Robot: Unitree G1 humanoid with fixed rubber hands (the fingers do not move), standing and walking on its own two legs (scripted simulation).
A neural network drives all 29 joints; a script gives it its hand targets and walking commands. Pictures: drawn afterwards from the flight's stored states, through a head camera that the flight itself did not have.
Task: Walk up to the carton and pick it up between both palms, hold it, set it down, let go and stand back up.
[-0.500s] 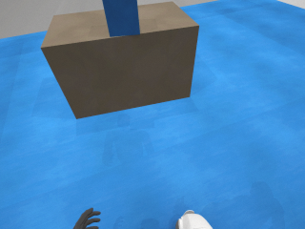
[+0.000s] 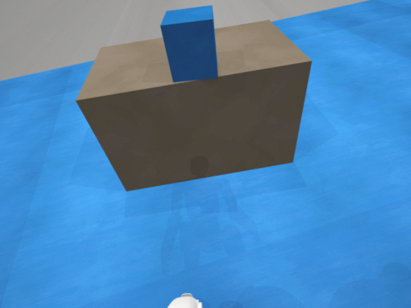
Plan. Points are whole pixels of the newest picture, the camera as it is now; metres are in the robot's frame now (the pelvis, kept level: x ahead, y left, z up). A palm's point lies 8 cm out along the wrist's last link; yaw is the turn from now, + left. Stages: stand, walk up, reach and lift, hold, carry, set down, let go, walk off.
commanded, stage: walk up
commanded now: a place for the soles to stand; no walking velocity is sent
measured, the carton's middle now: (192, 44) +1.19 +0.10 +0.05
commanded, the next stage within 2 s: none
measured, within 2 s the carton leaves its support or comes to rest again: neither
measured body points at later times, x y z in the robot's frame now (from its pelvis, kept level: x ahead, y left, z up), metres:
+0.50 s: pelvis +0.23 +0.10 +0.00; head +0.24 +0.13 +0.45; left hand +0.33 +0.36 -0.13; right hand +0.20 -0.14 -0.13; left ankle +0.20 +0.15 -0.74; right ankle +0.31 -0.05 -0.66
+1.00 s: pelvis +0.42 +0.09 +0.00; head +0.43 +0.08 +0.45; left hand +0.41 +0.35 -0.13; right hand +0.51 -0.17 -0.13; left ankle +0.46 +0.26 -0.64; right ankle +0.44 +0.02 -0.74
